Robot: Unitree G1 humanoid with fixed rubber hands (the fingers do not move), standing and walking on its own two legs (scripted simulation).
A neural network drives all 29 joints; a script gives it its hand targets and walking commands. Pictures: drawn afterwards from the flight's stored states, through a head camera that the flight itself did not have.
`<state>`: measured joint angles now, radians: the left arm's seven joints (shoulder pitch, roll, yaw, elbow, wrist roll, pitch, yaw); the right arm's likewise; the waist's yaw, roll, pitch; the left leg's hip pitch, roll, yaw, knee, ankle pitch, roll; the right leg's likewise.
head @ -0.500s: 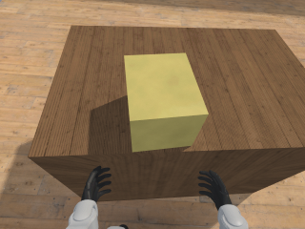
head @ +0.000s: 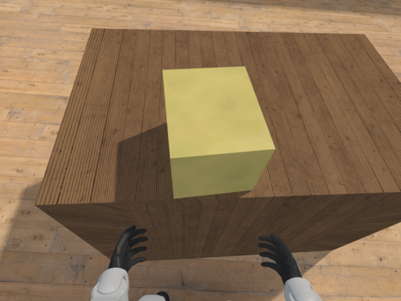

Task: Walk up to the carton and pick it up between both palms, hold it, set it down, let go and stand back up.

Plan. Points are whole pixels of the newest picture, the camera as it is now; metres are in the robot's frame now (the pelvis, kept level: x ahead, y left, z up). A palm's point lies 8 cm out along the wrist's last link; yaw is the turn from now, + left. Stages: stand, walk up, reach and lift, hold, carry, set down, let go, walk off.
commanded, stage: let go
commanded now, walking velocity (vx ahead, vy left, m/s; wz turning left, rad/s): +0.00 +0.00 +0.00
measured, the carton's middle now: (209, 132) +0.45 +0.01 +0.03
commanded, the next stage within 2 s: stand in 0.12 s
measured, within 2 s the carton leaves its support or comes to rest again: neither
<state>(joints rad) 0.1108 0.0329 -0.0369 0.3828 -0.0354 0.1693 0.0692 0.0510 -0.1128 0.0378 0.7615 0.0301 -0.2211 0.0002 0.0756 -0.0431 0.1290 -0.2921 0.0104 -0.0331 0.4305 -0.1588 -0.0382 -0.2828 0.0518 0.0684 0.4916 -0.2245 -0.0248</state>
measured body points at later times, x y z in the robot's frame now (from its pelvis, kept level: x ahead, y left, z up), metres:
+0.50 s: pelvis +0.03 +0.00 +0.00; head +0.02 +0.02 +0.45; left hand +0.14 +0.25 -0.12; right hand +0.17 -0.26 -0.10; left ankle +0.04 +0.14 -0.74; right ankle +0.02 -0.10 -0.74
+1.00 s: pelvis +0.03 +0.01 +0.00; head -0.02 +0.02 +0.45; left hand +0.09 +0.26 -0.14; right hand +0.14 -0.27 -0.10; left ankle +0.04 +0.14 -0.74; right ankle +0.02 -0.10 -0.74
